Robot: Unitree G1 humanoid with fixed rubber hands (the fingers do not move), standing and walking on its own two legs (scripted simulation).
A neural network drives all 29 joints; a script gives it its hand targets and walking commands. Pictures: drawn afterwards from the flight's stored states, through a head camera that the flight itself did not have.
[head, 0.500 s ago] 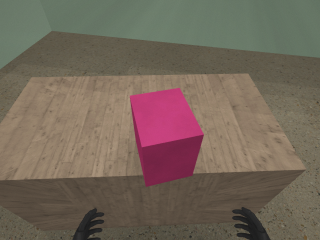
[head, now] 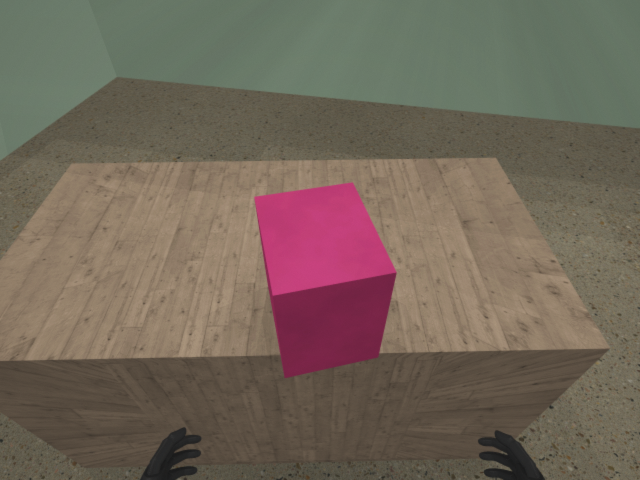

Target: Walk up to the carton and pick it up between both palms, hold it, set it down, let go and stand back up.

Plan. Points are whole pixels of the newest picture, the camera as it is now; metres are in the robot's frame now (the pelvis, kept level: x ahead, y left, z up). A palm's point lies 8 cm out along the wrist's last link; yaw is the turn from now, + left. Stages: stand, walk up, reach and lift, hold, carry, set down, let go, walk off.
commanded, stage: stand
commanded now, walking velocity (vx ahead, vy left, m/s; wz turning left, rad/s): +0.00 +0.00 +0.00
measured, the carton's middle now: (318, 280) +0.44 +0.02 -0.03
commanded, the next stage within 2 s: none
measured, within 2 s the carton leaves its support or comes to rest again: neither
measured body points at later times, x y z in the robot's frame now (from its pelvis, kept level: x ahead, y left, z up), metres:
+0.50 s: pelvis -0.04 +0.01 +0.00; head -0.06 +0.03 +0.45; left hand +0.02 +0.27 -0.14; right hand +0.01 -0.24 -0.13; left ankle +0.00 +0.13 -0.74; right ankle -0.03 -0.11 -0.74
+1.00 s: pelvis -0.07 +0.04 -0.01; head -0.09 +0.05 +0.44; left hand -0.09 +0.29 -0.15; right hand -0.05 -0.22 -0.14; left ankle +0.00 +0.13 -0.74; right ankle -0.03 -0.10 -0.74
